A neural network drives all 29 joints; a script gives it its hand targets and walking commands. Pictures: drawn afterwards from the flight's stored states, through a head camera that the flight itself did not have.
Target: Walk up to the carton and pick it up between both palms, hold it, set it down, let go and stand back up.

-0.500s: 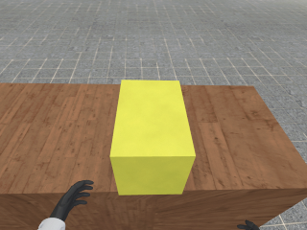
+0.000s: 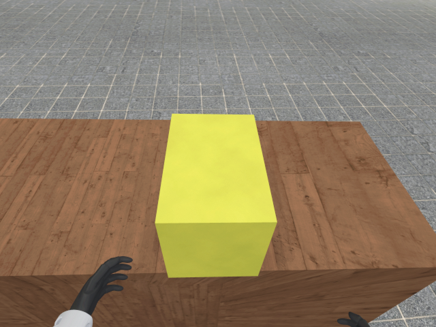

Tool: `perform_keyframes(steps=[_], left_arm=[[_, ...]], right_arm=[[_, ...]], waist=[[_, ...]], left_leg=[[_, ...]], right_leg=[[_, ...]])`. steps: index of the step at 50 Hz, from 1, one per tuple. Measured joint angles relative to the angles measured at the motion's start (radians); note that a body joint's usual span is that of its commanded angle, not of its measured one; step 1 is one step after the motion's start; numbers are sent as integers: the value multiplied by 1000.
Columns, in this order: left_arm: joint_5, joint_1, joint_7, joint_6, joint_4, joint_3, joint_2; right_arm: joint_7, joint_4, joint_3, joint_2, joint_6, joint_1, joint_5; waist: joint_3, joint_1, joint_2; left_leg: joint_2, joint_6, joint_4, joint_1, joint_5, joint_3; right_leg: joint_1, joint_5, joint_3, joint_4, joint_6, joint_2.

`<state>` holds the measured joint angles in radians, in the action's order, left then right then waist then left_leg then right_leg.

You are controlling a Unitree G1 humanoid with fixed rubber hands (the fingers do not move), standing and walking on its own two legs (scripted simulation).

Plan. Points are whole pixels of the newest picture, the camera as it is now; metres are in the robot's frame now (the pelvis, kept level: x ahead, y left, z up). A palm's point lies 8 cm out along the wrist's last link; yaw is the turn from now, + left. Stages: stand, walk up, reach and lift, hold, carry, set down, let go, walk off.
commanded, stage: stand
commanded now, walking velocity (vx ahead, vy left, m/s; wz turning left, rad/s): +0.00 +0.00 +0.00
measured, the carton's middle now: (213, 191) +0.41 +0.03 +0.01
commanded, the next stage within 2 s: none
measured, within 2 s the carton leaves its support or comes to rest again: neither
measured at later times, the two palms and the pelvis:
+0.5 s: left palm (89, 301) +0.19 +0.23 -0.02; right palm out of the picture +0.13 -0.27 -0.09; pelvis +0.00 +0.00 +0.00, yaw +0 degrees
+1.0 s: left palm (89, 301) +0.19 +0.23 -0.02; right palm out of the picture +0.13 -0.27 -0.09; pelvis +0.00 +0.00 +0.00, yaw +0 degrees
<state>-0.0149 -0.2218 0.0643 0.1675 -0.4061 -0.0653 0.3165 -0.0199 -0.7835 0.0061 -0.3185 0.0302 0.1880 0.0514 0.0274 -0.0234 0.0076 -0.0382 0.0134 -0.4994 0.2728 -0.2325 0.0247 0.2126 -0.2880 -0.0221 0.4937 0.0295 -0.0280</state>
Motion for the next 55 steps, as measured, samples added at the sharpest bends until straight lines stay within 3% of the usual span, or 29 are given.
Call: perform_keyframes(steps=[55], left_arm=[[0,1,-12,6,-9,0,-2]], right_arm=[[-6,-35,0,0,0,-7,0]], waist=[[0,0,-2]], left_leg=[[0,0,5,-2,3,0]], right_leg=[[0,0,0,0,0,0]])
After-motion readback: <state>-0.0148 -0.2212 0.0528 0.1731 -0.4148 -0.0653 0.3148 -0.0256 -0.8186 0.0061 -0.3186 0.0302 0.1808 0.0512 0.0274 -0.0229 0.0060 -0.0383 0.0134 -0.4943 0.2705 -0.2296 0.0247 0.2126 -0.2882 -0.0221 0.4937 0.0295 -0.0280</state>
